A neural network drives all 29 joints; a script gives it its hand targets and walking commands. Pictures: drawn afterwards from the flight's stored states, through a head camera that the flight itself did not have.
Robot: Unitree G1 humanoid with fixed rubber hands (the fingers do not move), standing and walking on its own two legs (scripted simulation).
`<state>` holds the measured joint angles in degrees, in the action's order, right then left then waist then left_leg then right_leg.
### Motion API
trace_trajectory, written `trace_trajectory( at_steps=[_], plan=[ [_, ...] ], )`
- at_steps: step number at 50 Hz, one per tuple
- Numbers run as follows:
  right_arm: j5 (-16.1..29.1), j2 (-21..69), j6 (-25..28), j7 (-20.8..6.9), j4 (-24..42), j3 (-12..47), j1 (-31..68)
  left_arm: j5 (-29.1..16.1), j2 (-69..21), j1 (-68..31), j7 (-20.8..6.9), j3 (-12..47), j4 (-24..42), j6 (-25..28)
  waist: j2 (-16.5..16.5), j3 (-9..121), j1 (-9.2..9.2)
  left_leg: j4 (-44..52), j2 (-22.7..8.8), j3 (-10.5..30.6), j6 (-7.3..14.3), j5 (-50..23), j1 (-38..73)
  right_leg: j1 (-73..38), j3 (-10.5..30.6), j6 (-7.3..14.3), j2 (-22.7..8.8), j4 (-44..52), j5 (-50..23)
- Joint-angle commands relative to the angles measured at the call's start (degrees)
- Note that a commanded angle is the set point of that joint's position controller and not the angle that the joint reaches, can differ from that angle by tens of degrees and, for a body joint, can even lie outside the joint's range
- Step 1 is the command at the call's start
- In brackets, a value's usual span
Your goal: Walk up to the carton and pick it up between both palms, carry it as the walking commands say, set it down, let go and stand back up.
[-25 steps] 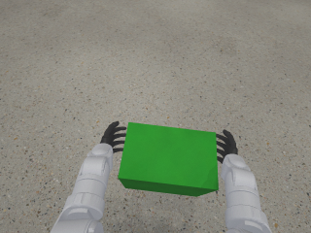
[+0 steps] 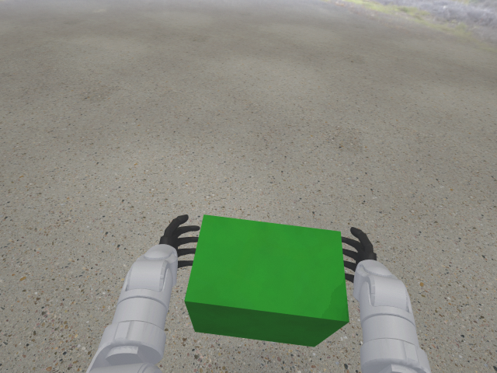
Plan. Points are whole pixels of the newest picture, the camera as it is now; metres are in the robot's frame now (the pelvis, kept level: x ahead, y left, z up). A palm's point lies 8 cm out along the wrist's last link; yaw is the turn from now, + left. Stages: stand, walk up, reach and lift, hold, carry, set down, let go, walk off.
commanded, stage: reach and lift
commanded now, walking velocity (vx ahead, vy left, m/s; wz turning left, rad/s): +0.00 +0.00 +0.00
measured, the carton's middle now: (262, 285) +0.32 -0.02 -0.03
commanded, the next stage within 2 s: hold in 1.54 s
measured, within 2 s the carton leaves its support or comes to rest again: neither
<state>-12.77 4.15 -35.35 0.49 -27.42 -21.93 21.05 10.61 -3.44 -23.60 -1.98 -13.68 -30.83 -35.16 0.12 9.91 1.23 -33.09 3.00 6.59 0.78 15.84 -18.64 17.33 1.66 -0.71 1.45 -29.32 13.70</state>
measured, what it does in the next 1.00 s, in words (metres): stands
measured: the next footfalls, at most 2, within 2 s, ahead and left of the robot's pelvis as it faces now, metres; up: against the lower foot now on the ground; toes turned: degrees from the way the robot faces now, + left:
none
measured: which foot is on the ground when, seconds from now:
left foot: down 0.00-1.00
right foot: down 0.00-1.00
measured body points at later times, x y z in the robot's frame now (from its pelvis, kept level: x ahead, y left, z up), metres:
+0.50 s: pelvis +0.01 -0.01 +0.01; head -0.08 +0.00 +0.45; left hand +0.32 +0.15 +0.06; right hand +0.31 -0.19 +0.06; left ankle +0.01 +0.11 -0.73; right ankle +0.02 -0.13 -0.73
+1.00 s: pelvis +0.00 -0.01 +0.01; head -0.08 +0.00 +0.45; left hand +0.31 +0.15 +0.06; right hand +0.30 -0.19 +0.06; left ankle +0.01 +0.11 -0.73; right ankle +0.02 -0.13 -0.73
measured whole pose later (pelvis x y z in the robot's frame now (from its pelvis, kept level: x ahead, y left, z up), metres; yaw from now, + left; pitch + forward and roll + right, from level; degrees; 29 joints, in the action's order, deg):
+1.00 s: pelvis +0.00 -0.01 +0.01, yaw +0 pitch -4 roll -1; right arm -14.9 5.1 -43.0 0.3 -23.7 -16.9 19.8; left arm 15.0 -4.8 -19.9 -1.0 -14.3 -24.1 -42.6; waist 0.3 7.1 1.3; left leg -26.1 2.7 6.8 0.8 13.4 -8.3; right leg 7.7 1.7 -0.2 1.3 -23.9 12.0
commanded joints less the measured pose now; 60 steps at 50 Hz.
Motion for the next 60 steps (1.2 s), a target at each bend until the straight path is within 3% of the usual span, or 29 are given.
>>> trace_trajectory(
  at_steps=[1, 2, 5, 7, 8, 9, 10, 11, 12, 14, 17, 18, 21, 25, 27, 28, 31, 35, 38, 39, 40, 42, 46, 48, 50, 51, 56, 59, 60],
  plan=[
    [12.2, 56.7, -2.9, -16.5, 5.3, 31.7, 31.6, -11.7, -58.5, -31.4, -16.4, 29.6, 4.3, -0.9, -1.0, 5.8, 6.56, 11.8, 0.9, 0.3, -0.6, -9.3, 9.0, -11.0, -0.7, 0.0, 3.0, 6.4, -10.7],
    [12.2, 57.4, -3.7, -16.3, 2.4, 31.0, 29.2, -12.3, -59.3, -33.2, -16.4, 29.6, 6.0, -1.3, 2.0, 6.4, 6.27, 11.9, 1.0, -0.2, -0.5, -6.9, 7.2, -13.7, -0.2, 0.5, 2.7, 6.2, -9.9],
    [13.6, 60.9, -5.0, -16.3, 3.6, 34.4, 28.0, -12.9, -56.3, -34.8, -16.1, 31.8, 13.0, -1.6, 0.8, 9.4, 4.97, 11.4, 2.0, -0.4, -0.5, -13.4, 9.9, -14.9, 0.8, 0.1, 3.8, 6.8, -15.7],
    [13.1, 58.0, -5.3, -15.6, 5.5, 31.7, 33.4, -11.1, -56.6, -32.3, -16.8, 27.9, 4.8, -3.3, 0.5, 0.9, 6.36, 11.8, 2.3, -1.0, -0.1, -6.2, 7.1, -12.3, 0.6, 0.0, 2.2, 7.6, -9.8],
    [13.5, 59.7, -5.0, -15.8, 8.2, 35.3, 29.6, -14.7, -58.2, -35.8, -16.7, 33.8, 14.3, -2.2, -2.8, 9.9, 6.41, 12.1, 1.5, 0.3, -0.4, -13.8, 11.8, -15.3, 0.9, 0.1, 3.1, 7.1, -16.8],
    [14.1, 60.8, -6.0, -15.2, 8.5, 35.8, 27.8, -13.9, -57.9, -33.5, -16.6, 33.3, 13.3, -3.3, 0.2, 5.5, 6.05, 11.8, 1.8, -0.3, -0.7, -15.8, 12.4, -14.6, 0.6, -0.2, 3.1, 6.9, -19.5],
    [15.8, 62.2, -5.4, -15.6, 14.0, 39.2, 36.4, -15.6, -59.9, -35.9, -17.2, 35.1, 13.6, -3.3, -1.5, 12.9, 4.42, 12.1, 2.6, -1.1, -0.3, -10.9, 12.2, -18.5, 0.5, -0.4, 2.6, 8.0, -14.3],
    [14.2, 59.1, -6.4, -15.3, 5.8, 33.0, 34.6, -13.2, -55.6, -38.1, -17.1, 29.2, 8.1, -4.0, 1.4, 0.8, 4.50, 12.9, 2.3, -0.8, -0.1, -4.1, 6.9, -13.4, 0.8, -0.1, 2.0, 8.7, -7.0],
    [13.8, 61.2, -6.8, -15.7, 5.0, 34.7, 34.2, -13.2, -56.0, -37.8, -17.3, 29.7, 9.4, -4.0, -2.5, 5.8, 3.23, 13.0, 2.2, -0.9, 0.3, -4.2, 9.5, -15.0, 1.3, -0.2, 1.9, 8.7, -6.7],
    [16.6, 62.7, -6.7, -15.5, 10.4, 39.0, 32.3, -13.4, -59.4, -29.2, -17.1, 31.3, 10.8, -4.5, 0.2, 10.3, 0.60, 12.4, 3.0, -1.7, -0.2, -14.1, 13.4, -18.4, 1.2, -0.8, 2.0, 8.5, -17.7],
    [16.2, 60.7, -7.7, -15.7, 12.5, 38.5, 30.0, -15.1, -59.0, -28.2, -16.3, 33.0, 13.9, -5.3, -1.2, 8.5, 3.38, 12.8, 1.7, -0.1, -1.0, -19.3, 14.0, -19.9, 0.8, -0.5, 2.8, 8.4, -23.5],
    [13.5, 57.3, -8.2, -15.9, 7.6, 33.8, 33.0, -11.3, -54.8, -29.0, -16.2, 26.3, 8.0, -6.1, 0.5, 1.0, 1.80, 14.1, 2.2, -0.2, -0.7, -12.5, 11.5, -15.7, 1.2, -0.1, 2.0, 9.7, -15.7],
    [11.5, 59.2, -8.7, -15.9, 2.1, 30.9, 26.9, -12.2, -55.7, -34.6, -15.8, 28.1, 12.2, -6.0, -0.2, -2.4, 3.65, 16.1, 1.4, -0.2, -1.0, -5.3, 9.6, -15.3, 0.7, 0.5, 2.4, 10.6, -7.6],
    [14.5, 60.1, -7.1, -16.7, 8.4, 34.7, 33.4, -13.3, -59.1, -35.2, -16.5, 29.8, 14.2, -5.0, 0.1, 5.5, 3.03, 14.0, 1.3, -0.1, -0.7, -11.7, 15.4, -16.0, 1.3, 0.1, 2.9, 9.4, -12.7],
    [15.8, 60.0, -5.8, -17.2, 13.1, 37.0, 34.3, -13.6, -61.0, -30.2, -15.9, 30.4, 14.4, -5.0, 2.6, 10.4, 0.31, 13.1, 1.1, -0.1, -1.7, -19.3, 16.0, -19.8, 1.7, 0.4, 3.0, 8.1, -19.8],
    [16.1, 59.9, -6.6, -16.9, 11.8, 37.8, 32.8, -12.8, -58.7, -29.7, -15.5, 29.6, 15.1, -5.0, -0.6, 9.0, -0.98, 13.0, 0.7, 0.7, -1.2, -22.0, 17.4, -16.9, 2.5, -0.3, 2.8, 8.0, -22.2],
    [14.5, 59.7, -7.1, -17.6, 6.6, 36.0, 28.9, -11.7, -58.1, -30.8, -14.3, 29.9, 15.6, -5.7, 3.6, 6.2, -1.81, 14.1, 0.7, -0.7, -2.6, -17.1, 16.7, -16.7, 2.1, 0.8, 3.5, 9.0, -15.1],
    [13.4, 59.4, -6.3, -18.1, 5.0, 34.8, 30.3, -11.2, -57.8, -32.7, -14.8, 28.9, 14.3, -5.0, 2.3, 3.2, -0.02, 14.3, 1.6, -0.9, -1.5, -10.9, 16.5, -13.6, 2.0, 0.6, 2.6, 10.1, -9.7],
    [14.3, 59.3, -5.7, -17.7, 11.3, 38.0, 33.8, -11.1, -57.8, -30.3, -14.5, 28.0, 16.5, -4.2, -0.8, 6.5, -2.82, 14.2, 1.0, -0.3, -1.2, -16.3, 14.1, -17.8, 2.2, 0.0, 3.3, 8.3, -15.5],
    [14.8, 59.7, -6.5, -17.9, 8.0, 37.4, 30.1, -11.7, -56.8, -30.2, -14.6, 28.5, 16.0, -5.0, 0.9, 5.4, -1.43, 13.7, 1.7, -0.5, -1.3, -18.1, 17.2, -15.1, 2.5, -0.1, 3.1, 9.0, -16.5],
    [13.7, 60.8, -6.8, -18.1, 6.5, 36.0, 30.5, -10.0, -56.3, -30.2, -14.4, 27.1, 14.4, -5.3, 0.5, 3.2, -3.95, 14.7, 1.4, -1.4, -1.1, -12.7, 13.9, -16.7, 2.2, 0.3, 3.4, 9.6, -11.4],
    [14.1, 60.1, -6.2, -17.8, 3.3, 34.9, 32.5, -10.8, -56.4, -34.7, -14.4, 25.9, 12.9, -4.8, 3.3, -0.4, -1.97, 14.3, 1.6, -1.0, -0.5, -7.9, 13.7, -12.3, 2.7, 0.5, 2.2, 9.7, -5.9],
    [12.7, 60.6, -5.3, -18.3, 4.9, 33.5, 35.0, -9.8, -56.5, -31.1, -15.8, 22.7, 9.7, -4.5, -3.2, 1.0, -2.86, 13.8, 1.4, -1.7, 0.0, -4.7, 14.8, -11.1, 3.1, -0.1, 1.5, 10.4, -1.9],
    [15.9, 62.8, -4.5, -18.9, 7.0, 36.8, 37.5, -10.1, -57.8, -32.4, -15.9, 25.1, 10.9, -3.7, -1.7, 6.8, -4.50, 13.5, 1.4, -1.7, -0.2, -7.6, 15.6, -12.3, 3.0, -0.2, 2.4, 9.4, -5.5],
    [16.6, 63.7, -4.1, -19.2, 8.8, 37.8, 39.8, -11.4, -59.9, -35.6, -15.3, 26.8, 12.2, -3.5, 0.4, 5.2, -3.24, 14.0, 1.0, -1.4, -0.3, -6.5, 15.6, -12.2, 2.8, 0.4, 2.4, 8.6, -4.2],
    [16.8, 61.9, -3.5, -19.1, 10.1, 39.2, 36.5, -12.2, -60.0, -33.2, -14.8, 29.3, 15.3, -3.0, -0.1, 7.5, -3.77, 13.9, -0.6, 0.0, -1.0, -13.9, 16.4, -13.3, 3.4, 0.5, 3.0, 8.2, -9.5],
    [15.1, 60.3, -5.0, -19.3, 5.8, 37.0, 33.6, -9.0, -58.7, -25.2, -14.6, 25.2, 10.3, -4.7, 0.1, 4.3, -4.55, 14.7, 0.4, -1.0, -0.6, -12.1, 14.4, -14.8, 2.6, 0.3, 2.9, 9.6, -9.4],
    [15.8, 62.2, -5.5, -18.7, 10.3, 39.8, 29.7, -11.3, -58.8, -26.6, -15.3, 28.1, 14.5, -4.7, 0.6, 7.7, -2.62, 13.9, 1.9, -1.0, -0.3, -14.6, 17.1, -16.4, 4.2, -0.2, 2.4, 9.8, -14.8],
    [15.9, 62.3, -5.7, -18.9, 10.9, 40.5, 28.4, -11.6, -58.0, -27.1, -14.8, 28.9, 18.2, -4.3, -1.4, 7.8, -3.83, 13.6, 1.1, -0.5, -0.5, -19.4, 18.2, -15.3, 3.3, 0.0, 3.6, 8.8, -16.8]
  ],
)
